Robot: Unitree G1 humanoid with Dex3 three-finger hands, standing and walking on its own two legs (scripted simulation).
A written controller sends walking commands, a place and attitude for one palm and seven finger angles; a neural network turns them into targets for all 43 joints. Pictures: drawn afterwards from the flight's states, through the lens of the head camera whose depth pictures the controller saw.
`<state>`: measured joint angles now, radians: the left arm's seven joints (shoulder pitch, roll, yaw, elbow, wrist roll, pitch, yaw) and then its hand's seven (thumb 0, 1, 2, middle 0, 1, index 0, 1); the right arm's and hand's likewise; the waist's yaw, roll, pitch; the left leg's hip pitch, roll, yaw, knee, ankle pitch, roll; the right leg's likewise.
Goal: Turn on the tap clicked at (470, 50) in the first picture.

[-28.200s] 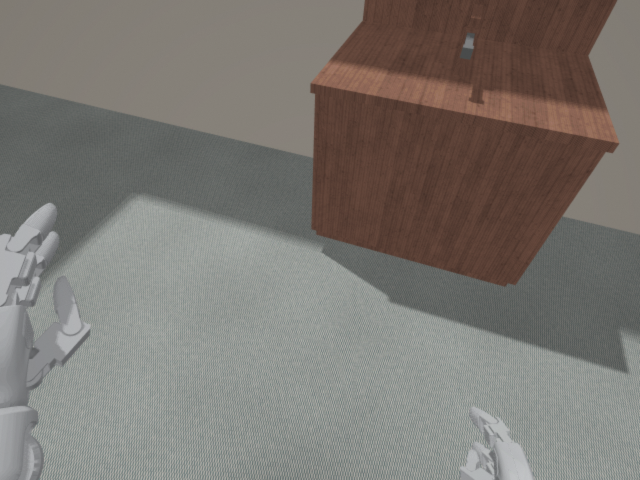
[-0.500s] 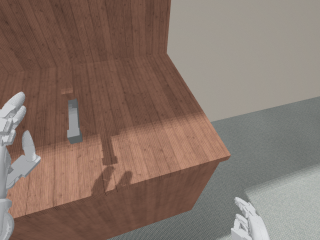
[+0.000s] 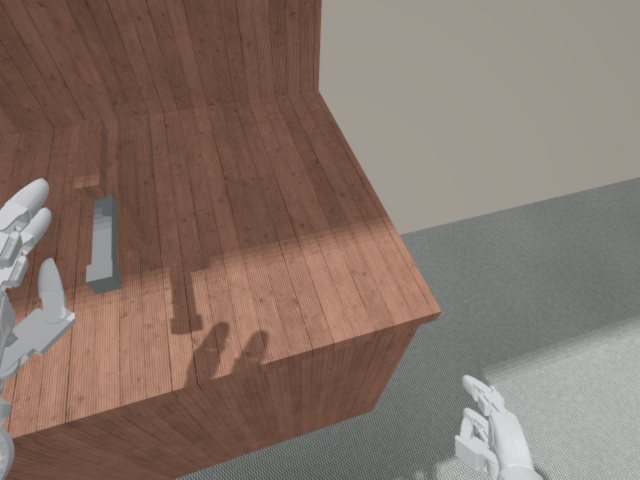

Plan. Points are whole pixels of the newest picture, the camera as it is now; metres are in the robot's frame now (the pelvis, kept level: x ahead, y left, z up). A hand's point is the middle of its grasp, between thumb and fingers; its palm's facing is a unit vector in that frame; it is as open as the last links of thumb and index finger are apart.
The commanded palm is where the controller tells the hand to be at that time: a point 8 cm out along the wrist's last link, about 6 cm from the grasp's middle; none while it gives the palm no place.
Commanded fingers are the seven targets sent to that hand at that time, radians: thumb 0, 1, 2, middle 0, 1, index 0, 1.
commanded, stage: shuffle to correct the standing spot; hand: left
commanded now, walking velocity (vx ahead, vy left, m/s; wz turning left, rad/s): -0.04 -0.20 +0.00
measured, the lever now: (104, 277) +0.31 +0.29 +0.07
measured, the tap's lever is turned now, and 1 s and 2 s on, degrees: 0 0 0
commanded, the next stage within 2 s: come to a stop and stand still in 0.34 s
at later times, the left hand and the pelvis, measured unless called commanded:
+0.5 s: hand (116, 332) +0.21 +0.20 +0.16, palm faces +0.32 -0.86 -0.41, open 7.4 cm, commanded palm +0.15 +0.24 +0.17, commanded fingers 0.00 0.90 0.90 -0.20 -0.30 -0.20 -0.30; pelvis -0.01 -0.04 -0.01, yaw +0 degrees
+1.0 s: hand (57, 331) +0.22 +0.27 +0.13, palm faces +0.33 -0.86 -0.39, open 7.4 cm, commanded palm +0.16 +0.30 +0.17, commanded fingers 0.00 0.90 0.90 -0.20 -0.30 -0.20 -0.30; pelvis +0.00 +0.02 +0.00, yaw +1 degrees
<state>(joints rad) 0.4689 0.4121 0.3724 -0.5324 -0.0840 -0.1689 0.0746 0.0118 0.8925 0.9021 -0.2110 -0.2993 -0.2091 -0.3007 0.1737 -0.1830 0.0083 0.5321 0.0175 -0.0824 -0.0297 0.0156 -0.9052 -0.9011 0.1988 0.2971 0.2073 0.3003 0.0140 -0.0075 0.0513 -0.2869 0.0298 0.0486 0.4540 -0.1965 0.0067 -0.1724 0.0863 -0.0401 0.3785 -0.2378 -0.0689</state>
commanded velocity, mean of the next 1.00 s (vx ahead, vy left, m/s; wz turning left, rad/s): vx -0.02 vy -0.08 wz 0.00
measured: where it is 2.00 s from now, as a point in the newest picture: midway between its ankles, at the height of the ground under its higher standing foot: outside the picture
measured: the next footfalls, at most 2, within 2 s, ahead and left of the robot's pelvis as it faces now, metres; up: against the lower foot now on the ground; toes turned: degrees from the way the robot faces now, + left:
none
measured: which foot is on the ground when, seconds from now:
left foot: down 0.00-1.00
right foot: down 0.00-1.00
